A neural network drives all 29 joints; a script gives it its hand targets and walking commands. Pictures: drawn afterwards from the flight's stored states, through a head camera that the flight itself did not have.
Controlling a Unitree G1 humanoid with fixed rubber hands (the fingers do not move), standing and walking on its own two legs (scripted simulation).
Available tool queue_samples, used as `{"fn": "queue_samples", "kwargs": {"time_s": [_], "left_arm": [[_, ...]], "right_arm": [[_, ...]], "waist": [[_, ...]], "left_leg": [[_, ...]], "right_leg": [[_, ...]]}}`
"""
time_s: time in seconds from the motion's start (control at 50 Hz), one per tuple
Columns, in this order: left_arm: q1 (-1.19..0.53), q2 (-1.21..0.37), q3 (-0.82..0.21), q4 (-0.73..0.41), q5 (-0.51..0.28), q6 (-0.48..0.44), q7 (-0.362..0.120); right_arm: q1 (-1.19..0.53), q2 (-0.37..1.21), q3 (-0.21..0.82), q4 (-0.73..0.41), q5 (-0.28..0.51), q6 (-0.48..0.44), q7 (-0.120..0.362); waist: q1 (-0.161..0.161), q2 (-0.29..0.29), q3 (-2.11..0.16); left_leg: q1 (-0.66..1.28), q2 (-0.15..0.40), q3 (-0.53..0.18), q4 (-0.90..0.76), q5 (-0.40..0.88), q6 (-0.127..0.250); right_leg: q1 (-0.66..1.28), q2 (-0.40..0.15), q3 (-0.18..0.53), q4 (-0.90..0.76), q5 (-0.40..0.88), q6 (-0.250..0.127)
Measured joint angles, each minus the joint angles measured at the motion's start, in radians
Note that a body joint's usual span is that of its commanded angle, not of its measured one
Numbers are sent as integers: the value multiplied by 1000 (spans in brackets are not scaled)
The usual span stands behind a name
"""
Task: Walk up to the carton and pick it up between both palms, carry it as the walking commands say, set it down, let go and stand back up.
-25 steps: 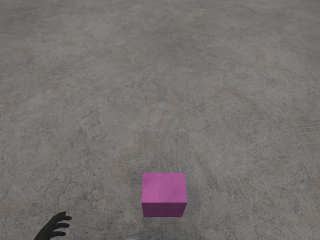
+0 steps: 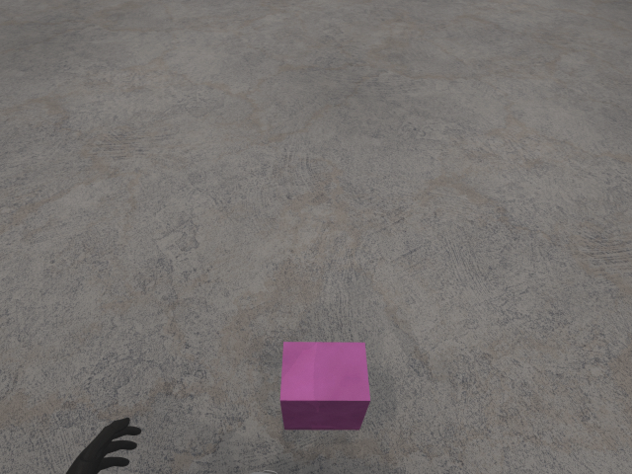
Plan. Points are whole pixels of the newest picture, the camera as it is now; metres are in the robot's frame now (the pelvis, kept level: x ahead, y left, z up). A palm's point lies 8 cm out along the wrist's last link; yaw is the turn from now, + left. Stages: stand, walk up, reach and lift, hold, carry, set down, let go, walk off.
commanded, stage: walk up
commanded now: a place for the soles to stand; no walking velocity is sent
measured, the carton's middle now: (323, 387) +0.46 +0.00 -0.61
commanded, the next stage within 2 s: none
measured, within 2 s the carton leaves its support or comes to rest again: neither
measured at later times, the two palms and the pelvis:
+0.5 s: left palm out of the picture +0.14 +0.30 -0.08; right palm out of the picture +0.08 -0.34 -0.07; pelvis +0.00 -0.01 +0.00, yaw +0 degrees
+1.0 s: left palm out of the picture +0.14 +0.30 -0.08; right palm out of the picture +0.09 -0.33 -0.07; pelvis +0.00 +0.00 +0.00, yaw +1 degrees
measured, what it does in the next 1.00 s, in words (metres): stands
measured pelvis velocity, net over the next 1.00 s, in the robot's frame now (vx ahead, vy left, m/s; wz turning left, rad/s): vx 0.00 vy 0.00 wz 0.01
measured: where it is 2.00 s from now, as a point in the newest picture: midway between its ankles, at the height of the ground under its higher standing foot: outside the picture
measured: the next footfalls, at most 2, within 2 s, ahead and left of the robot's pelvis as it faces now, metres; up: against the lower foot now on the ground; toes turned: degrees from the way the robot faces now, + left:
none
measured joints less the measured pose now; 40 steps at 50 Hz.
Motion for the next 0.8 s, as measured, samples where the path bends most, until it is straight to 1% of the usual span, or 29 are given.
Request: {"fn": "queue_samples", "kwargs": {"time_s": [0.08,0.12,0.28,0.34,0.38,0.4,0.6,0.8], "left_arm": [[0,0,0,0,0,1,0],[0,0,0,0,0,1,0],[2,0,0,0,0,-1,0],[2,1,0,0,0,2,0],[2,1,0,0,0,2,0],[2,1,0,0,0,2,0],[3,1,0,0,0,1,0],[5,1,0,0,0,-3,0]], "right_arm": [[3,0,0,0,0,-3,0],[-1,-2,0,0,0,0,0],[-7,-2,0,0,0,-4,0],[3,-1,0,0,0,-6,0],[1,-3,0,0,0,-3,0],[-1,-3,0,0,0,1,0],[5,-3,0,0,0,0,1],[5,-3,0,0,0,1,3]], "waist": [[0,0,5],[0,0,7],[0,0,6],[0,0,6],[0,0,7],[0,0,8],[0,1,1],[0,1,1]], "left_leg": [[0,3,-3,0,0,0],[0,4,-3,0,0,0],[-1,0,-3,0,1,0],[0,3,-8,0,1,0],[-2,4,-7,0,2,0],[-2,4,-8,0,3,0],[1,4,-9,-4,4,0],[-1,-1,-9,-4,3,0]], "right_leg": [[-1,5,0,6,-24,0],[-1,6,0,1,5,0],[-1,3,0,2,-1,-1],[-3,9,-1,17,-63,-1],[-2,10,0,-3,10,0],[-1,10,-1,-3,26,-1],[-1,9,-2,1,-6,-3],[0,4,-2,-2,2,-3]]}}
